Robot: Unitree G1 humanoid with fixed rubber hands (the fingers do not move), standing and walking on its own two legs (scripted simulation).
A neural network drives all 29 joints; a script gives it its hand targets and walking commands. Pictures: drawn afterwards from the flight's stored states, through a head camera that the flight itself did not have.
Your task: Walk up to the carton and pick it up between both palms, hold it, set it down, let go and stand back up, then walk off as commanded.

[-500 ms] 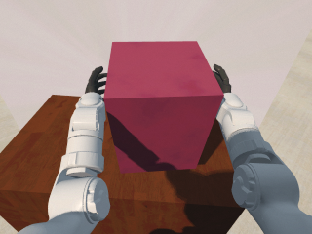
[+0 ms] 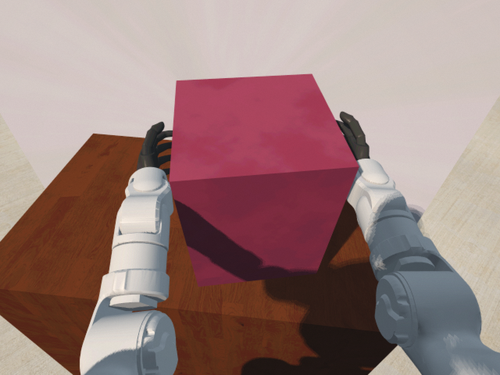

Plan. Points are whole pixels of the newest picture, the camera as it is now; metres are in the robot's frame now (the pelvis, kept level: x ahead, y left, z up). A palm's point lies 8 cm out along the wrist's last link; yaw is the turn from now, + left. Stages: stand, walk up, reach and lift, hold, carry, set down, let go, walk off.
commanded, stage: set down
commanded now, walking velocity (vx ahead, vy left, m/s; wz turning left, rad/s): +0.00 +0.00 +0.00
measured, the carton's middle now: (252, 185) +0.44 +0.05 +0.10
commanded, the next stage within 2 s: none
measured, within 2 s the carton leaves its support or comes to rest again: rests again in 1.68 s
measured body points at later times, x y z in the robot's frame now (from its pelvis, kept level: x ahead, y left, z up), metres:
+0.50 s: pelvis +0.00 -0.01 +0.00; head +0.00 -0.01 +0.45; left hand +0.39 +0.21 +0.15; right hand +0.47 -0.11 +0.17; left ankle +0.00 +0.15 -0.75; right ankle +0.00 -0.09 -0.75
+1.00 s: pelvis +0.00 -0.01 +0.00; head +0.03 -0.03 +0.45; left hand +0.39 +0.20 +0.12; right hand +0.48 -0.12 +0.13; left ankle +0.00 +0.15 -0.75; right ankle +0.00 -0.09 -0.75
